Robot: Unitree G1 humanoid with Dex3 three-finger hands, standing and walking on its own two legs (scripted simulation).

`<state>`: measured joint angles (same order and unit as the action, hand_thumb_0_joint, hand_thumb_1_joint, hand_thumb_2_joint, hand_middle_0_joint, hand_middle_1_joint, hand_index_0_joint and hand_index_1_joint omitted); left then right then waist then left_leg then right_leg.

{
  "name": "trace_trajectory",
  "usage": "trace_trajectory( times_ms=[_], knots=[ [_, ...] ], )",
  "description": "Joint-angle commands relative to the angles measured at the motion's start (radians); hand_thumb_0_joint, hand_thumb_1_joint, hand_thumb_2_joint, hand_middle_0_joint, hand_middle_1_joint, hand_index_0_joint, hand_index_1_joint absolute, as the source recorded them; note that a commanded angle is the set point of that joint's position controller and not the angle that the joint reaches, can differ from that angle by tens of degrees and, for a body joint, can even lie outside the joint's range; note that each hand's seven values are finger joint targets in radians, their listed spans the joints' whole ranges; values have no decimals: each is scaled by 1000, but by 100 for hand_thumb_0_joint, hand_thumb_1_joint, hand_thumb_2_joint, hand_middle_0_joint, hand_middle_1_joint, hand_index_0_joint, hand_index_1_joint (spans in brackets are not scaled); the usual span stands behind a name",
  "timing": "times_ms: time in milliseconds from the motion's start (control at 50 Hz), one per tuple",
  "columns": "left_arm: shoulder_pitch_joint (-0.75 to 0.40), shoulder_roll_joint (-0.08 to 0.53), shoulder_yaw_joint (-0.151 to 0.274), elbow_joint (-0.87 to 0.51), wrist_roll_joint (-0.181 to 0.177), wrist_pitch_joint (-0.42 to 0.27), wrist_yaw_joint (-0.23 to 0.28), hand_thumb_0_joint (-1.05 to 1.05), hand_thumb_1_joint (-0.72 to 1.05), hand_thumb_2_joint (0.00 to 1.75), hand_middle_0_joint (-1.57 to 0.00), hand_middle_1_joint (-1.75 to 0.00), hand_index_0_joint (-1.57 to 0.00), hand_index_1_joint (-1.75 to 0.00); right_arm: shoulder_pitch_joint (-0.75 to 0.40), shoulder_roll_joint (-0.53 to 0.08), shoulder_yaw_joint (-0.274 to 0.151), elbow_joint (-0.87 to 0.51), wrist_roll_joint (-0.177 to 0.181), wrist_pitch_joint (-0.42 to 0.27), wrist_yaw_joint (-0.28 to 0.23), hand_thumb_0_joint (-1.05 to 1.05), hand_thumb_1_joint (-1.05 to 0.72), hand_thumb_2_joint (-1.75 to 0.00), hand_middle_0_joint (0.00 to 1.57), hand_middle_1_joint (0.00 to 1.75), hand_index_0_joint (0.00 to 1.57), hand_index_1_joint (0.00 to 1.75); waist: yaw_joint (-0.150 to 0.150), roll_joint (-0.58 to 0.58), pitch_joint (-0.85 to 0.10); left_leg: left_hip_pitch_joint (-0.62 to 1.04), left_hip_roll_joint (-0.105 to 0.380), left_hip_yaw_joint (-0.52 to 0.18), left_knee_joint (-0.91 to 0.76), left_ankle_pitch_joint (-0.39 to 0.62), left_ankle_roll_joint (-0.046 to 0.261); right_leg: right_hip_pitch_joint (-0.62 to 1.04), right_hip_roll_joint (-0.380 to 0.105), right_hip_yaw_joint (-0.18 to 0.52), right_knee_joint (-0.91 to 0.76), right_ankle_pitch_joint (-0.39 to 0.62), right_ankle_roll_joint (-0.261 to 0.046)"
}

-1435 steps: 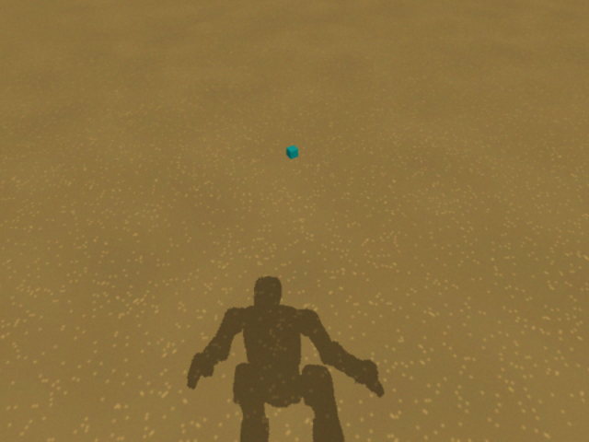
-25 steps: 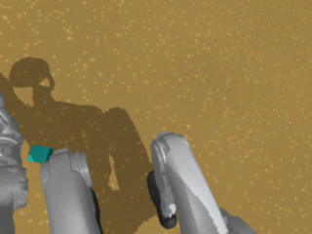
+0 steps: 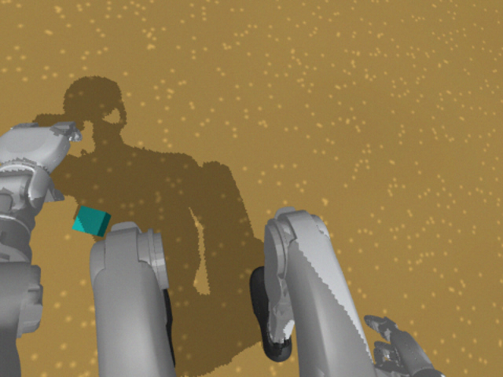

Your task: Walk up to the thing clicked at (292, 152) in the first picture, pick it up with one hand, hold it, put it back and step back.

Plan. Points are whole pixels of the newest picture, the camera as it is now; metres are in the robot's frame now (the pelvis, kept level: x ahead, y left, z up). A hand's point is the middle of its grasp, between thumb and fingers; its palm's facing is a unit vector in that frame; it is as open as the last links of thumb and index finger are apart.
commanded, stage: home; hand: left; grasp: from above
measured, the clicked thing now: (92, 221) +0.36 +0.27 -0.31
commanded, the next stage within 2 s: none
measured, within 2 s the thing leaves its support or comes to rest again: neither
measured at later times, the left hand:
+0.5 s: hand (4, 181) +0.38 +0.31 -0.05, palm faces -0.31 -0.55 -0.78, open 8.5 cm
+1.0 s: hand out of the picture +0.26 +0.24 +0.18, palm faces +0.14 -0.94 -0.31, open 7.4 cm
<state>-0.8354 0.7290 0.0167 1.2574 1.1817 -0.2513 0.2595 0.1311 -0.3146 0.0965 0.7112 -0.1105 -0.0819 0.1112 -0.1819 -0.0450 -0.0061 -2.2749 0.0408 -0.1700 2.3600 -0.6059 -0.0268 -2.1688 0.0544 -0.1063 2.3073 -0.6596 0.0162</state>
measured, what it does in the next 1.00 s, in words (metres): rises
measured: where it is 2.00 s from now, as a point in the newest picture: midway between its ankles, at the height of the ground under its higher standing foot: (218, 338)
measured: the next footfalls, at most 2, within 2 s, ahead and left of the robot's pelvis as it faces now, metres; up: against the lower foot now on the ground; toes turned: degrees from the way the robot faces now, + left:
none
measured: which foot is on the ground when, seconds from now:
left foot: down 0.00-1.00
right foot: down 0.00-1.00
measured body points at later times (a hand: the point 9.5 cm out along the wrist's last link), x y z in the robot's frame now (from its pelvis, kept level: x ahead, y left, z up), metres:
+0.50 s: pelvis +0.02 +0.01 +0.08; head +0.22 +0.05 +0.48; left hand +0.40 +0.33 +0.00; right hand +0.14 -0.25 -0.05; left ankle +0.10 +0.14 -0.30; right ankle +0.11 -0.11 -0.30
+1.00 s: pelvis +0.05 +0.00 +0.27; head +0.14 +0.04 +0.71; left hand +0.25 +0.29 +0.20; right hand +0.27 -0.20 +0.18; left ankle +0.10 +0.14 -0.30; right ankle +0.11 -0.11 -0.30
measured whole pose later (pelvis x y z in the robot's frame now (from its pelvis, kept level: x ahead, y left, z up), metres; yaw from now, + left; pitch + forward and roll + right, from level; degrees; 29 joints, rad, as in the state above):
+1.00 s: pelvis +0.05 +0.00 +0.27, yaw +8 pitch +23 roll -4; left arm 0.13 0.31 0.08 0.19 0.02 0.33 0.05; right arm 0.13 -0.21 0.03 0.56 0.05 -0.11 -0.07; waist -0.06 0.03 -0.21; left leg -1.35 0.04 -0.08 1.49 -0.56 -0.02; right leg -1.26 0.02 -0.07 1.46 -0.61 0.00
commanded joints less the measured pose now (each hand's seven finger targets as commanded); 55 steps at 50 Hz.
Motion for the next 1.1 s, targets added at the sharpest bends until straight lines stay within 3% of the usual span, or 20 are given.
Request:
trace_trajectory(
  times_ms=[0, 40, 80, 160, 200, 260, 280, 300, 340, 400, 440, 460, 560, 660, 700, 740, 820, 880, 1000, 1080],
  knots=[
    [-339, 339, 139, -132, 20, -7, 160, 0, -6, 60, -42, -58, -45, -55, 166, -223, -70, -24, -23, 4, -22, 0, -88, -89, 20, 30, 20, 30, 5, 329, -690, 507, -8, 98, -201, 70, 34, 241, 24, -58, -228, 119, -52],
    [-331, 358, 168, -142, 25, 10, 202, 0, 2, 68, -34, -60, -37, -61, 166, -216, -70, -18, -33, 3, -21, 0, -89, -90, 20, 30, 20, 30, 10, 387, -718, 534, -5, 101, -202, 77, 28, 231, 22, -57, -207, 127, -57],
    [-349, 396, 207, -209, 12, 41, 226, 0, 17, 84, -22, -58, -21, -59, 169, -224, -90, -23, -36, 0, -19, 0, -89, -90, 20, 30, 20, 30, 30, 434, -822, 599, -4, 106, -215, 98, 25, 239, 16, -59, -199, 148, -60],
    [-286, 336, 189, -235, -82, 118, 201, 0, 29, 89, -21, -49, -20, -50, 197, -216, -124, -24, -30, -12, -12, 0, -89, -90, 20, 30, 20, 30, 33, 448, -843, 619, 0, 114, -259, 70, 31, 248, 12, -55, -248, 130, -60],
    [-266, 310, 177, -268, -156, 147, 155, 0, 41, 87, -20, -44, -19, -44, 214, -206, -139, -20, -17, -13, -11, 0, -89, -90, 20, 30, 20, 30, 49, 445, -864, 629, -3, 116, -290, 55, 35, 267, 12, -53, -278, 118, -60],
    [-145, 206, 125, -269, -261, 194, 47, 0, 50, 85, -20, -39, -19, -39, 244, -201, -158, -8, 10, -9, -9, 0, -90, -90, 20, 30, 20, 30, 53, 372, -854, 628, -11, 115, -330, 68, 42, 328, 16, -46, -323, 141, -56],
    [-94, 190, 128, -285, -297, 208, 11, 0, 53, 88, -20, -41, -20, -41, 252, -198, -164, -7, 22, -4, -11, 0, -90, -90, 20, 30, 20, 30, 66, 343, -849, 629, -15, 116, -349, 78, 45, 357, 16, -42, -341, 154, -53],
    [-48, 184, 135, -325, -341, 220, -24, 0, 55, 89, -20, -41, -20, -42, 247, -200, -172, -18, 34, 2, -15, 0, -90, -90, 20, 30, 20, 30, 85, 312, -841, 636, -14, 114, -376, 71, 49, 368, 15, -38, -359, 151, -52],
    [32, 131, 109, -481, -432, 242, -101, 0, 69, 90, -20, -37, -20, -37, 235, -192, -179, -50, 58, 10, -23, 0, -90, -90, 20, 30, 20, 30, 100, 292, -884, 693, -15, 113, -425, 98, 52, 445, 15, -24, -403, 185, -51],
    [225, 90, 119, -642, -571, 270, -181, 0, 88, 89, -20, -30, -20, -30, 188, -176, -170, -93, 87, 18, -43, 0, -90, -90, 20, 30, 20, 30, 110, 172, -775, 638, -13, 112, -478, 93, 71, 513, 18, -8, -479, 200, -42],
    [247, 95, 161, -754, -634, 270, -208, 0, 90, 90, -20, -30, -20, -30, 165, -156, -167, -118, 100, 21, -57, 0, -90, -90, 20, 30, 20, 30, 120, 134, -777, 655, -11, 107, -511, 92, 75, 558, 15, 9, -517, 201, -41],
    [257, 67, 155, -804, -664, 269, -218, 0, 90, 90, -20, -30, -20, -30, 146, -144, -168, -122, 103, 20, -63, 0, -90, -90, 20, 30, 20, 30, 115, 145, -755, 678, -10, 105, -527, 91, 75, 559, 12, 16, -537, 198, -43],
    [382, -22, 171, -916, -772, 279, -221, 0, 90, 90, -20, -30, -20, -30, 95, -112, -172, -165, 121, 11, -89, 0, -90, -90, 20, 30, 20, 30, 123, 171, -728, 806, -7, 103, -641, 80, 69, 635, 0, 39, -633, 174, -48],
    [549, -109, 156, -1050, -893, 339, -218, 0, 90, 90, -20, -30, -20, -30, 48, -112, -179, -217, 134, -11, -122, 0, -90, -90, 20, 30, 20, 30, 138, 206, -673, 949, 3, 83, -823, -44, 59, 718, -6, 43, -758, 77, -46],
    [586, -153, 128, -1128, -949, 372, -221, 0, 90, 90, -20, -30, -20, -30, 28, -112, -178, -224, 139, -21, -134, 0, -90, -90, 20, 30, 20, 30, 130, 232, -660, 1022, 6, 65, -892, -63, 52, 746, -8, 43, -798, 67, -44],
    [625, -154, 143, -1176, -1004, 406, -216, 0, 90, 90, -20, -30, -20, -30, 16, -110, -173, -234, 142, -30, -148, 0, -90, -90, 20, 30, 20, 30, 126, 231, -656, 1086, 4, 51, -942, -67, 49, 787, -8, 45, -840, 67, -40],
    [716, -201, 134, -1227, -1089, 468, -202, 0, 90, 90, -20, -30, -20, -30, 0, -82, -155, -258, 151, -47, -173, 0, -90, -90, 20, 30, 20, 30, 105, 175, -598, 1141, -11, 77, -1006, -36, 53, 918, -12, 64, -973, 69, -38],
    [793, -243, 133, -1245, -1136, 509, -192, 0, 90, 90, -20, -30, -20, -30, 17, -69, -141, -255, 154, -62, -193, 0, -90, -90, 20, 30, 20, 30, 105, 170, -539, 1211, -13, 79, -1080, -12, 49, 1001, -15, 74, -1053, 84, -38],
    [948, -311, 143, -1310, -1223, 579, -182, 0, 90, 90, -20, -30, -20, -30, 58, -44, -115, -259, 159, -92, -243, 0, -90, -90, 20, 30, 20, 30, 99, 149, -483, 1374, -22, 96, -1207, 170, 45, 1219, -16, 73, -1212, 235, -33],
    [1071, -350, 129, -1349, -1252, 610, -187, 0, 90, 90, -20, -30, -20, -30, 83, -31, -103, -276, 157, -115, -273, 0, -90, -90, 20, 30, 20, 30, 103, 127, -414, 1461, -32, 114, -1288, 245, 46, 1338, -19, 74, -1319, 305, -28]
  ],
)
